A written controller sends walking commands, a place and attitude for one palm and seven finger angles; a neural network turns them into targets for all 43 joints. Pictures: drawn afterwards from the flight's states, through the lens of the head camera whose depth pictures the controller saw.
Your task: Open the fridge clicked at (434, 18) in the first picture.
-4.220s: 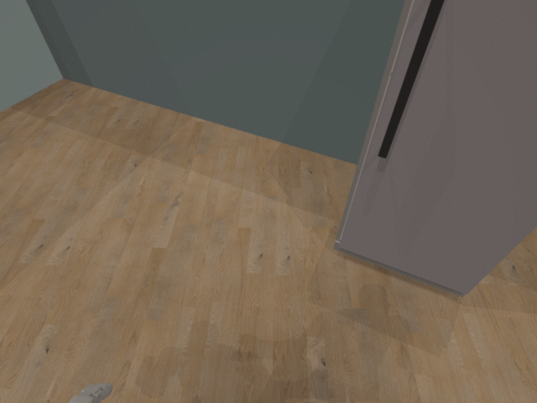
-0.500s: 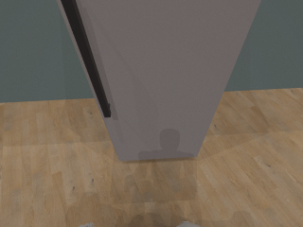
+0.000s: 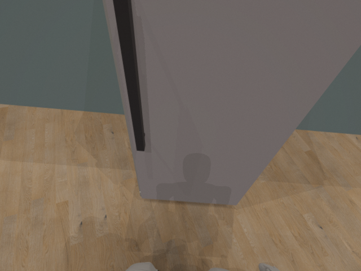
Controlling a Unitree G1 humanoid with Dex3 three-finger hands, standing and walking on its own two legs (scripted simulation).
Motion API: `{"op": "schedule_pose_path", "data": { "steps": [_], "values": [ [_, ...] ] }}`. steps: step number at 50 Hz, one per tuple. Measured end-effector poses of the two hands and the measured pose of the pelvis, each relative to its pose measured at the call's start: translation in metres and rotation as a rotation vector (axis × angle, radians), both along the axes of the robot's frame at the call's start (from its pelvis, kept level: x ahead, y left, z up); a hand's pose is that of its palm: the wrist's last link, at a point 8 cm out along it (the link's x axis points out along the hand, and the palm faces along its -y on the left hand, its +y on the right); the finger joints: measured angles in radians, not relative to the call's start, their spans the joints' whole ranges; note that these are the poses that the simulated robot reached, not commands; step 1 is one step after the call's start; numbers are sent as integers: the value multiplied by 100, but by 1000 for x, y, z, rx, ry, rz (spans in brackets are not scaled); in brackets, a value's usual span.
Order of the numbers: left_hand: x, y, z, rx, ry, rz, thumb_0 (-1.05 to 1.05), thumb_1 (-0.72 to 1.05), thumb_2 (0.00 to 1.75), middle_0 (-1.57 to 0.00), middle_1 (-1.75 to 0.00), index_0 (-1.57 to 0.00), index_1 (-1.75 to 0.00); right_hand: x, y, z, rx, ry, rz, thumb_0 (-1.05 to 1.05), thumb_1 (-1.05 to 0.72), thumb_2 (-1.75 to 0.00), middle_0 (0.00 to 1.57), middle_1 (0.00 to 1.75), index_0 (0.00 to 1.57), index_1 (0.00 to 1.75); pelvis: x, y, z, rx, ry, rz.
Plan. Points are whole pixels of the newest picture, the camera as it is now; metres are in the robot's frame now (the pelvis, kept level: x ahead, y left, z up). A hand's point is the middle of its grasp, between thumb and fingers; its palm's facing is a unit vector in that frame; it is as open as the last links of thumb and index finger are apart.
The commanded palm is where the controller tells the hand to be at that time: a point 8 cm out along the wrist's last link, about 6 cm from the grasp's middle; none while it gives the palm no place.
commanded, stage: come to a stop and stand still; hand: left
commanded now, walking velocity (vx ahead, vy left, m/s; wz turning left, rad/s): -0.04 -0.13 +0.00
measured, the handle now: (135, 89) +0.48 +0.17 +0.11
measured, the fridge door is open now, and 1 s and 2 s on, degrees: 0 0 0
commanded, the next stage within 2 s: look again from close up in 1.34 s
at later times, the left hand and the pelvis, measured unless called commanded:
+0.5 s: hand out of the picture -0.10 +0.13 -0.15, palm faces +0.05 -0.98 -0.19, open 7.3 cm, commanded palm none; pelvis -0.07 -0.03 +0.02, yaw -1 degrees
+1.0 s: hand out of the picture -0.05 +0.18 -0.17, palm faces +0.05 -0.98 -0.18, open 7.3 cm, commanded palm none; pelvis -0.05 +0.02 +0.01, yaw +1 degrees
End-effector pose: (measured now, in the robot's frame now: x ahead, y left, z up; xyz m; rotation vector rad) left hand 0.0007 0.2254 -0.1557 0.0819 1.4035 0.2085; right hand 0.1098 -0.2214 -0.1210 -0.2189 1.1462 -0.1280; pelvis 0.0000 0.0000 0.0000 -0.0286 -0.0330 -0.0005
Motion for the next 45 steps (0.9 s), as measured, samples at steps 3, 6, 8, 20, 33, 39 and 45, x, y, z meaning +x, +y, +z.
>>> {"op": "schedule_pose_path", "data": {
  "steps": [3, 6, 8, 20, 33, 39, 45],
  "values": [
    [1, 11, 5, 20, -17, -21, 0, 91, 90, -20, -30, -20, -30, -16, 4, 2, 7, 7, -17, 0, -91, -90, 20, 30, 20, 29, -10, 1, 3, -6, 7, -8],
    [0, 17, 9, 37, -36, -43, 0, 91, 90, -20, -30, -20, -30, -35, 0, 3, 9, 3, -51, 0, -92, -90, 21, 30, 20, 29, -22, 0, 5, -5, 11, -16],
    [-2, 18, 11, 45, -48, -56, 0, 91, 90, -20, -30, -20, -30, -50, -5, 3, 12, 9, -67, 0, -92, -90, 21, 30, 20, 29, -29, -2, 5, -5, 12, -18],
    [-77, -31, 33, 42, -32, -53, 0, 91, 90, -20, -30, -20, -30, -171, -44, -13, 77, 192, -154, 1, -92, -90, 20, 30, 20, 29, -65, -30, 15, 54, 16, -26],
    [-130, -34, 23, -40, 68, 36, 0, 91, 90, -20, -30, -21, -30, -212, -22, -10, 32, 352, -86, 1, -92, -90, 20, 30, 20, 29, -71, -4, 11, 24, 42, 32],
    [-130, -11, 6, -69, 148, 6, 0, 91, 90, -20, -30, -20, -30, -175, 14, -8, 22, 223, -86, 1, -91, -90, 20, 30, 20, 29, -64, 13, 6, 28, 30, 5],
    [-85, 3, 9, -37, 59, -23, 0, 91, 90, -20, -30, -20, -30, -167, 23, -12, 32, 226, -94, 2, -95, -90, 20, 30, 20, 29, -57, 16, 8, 42, 18, 13]
  ]
}}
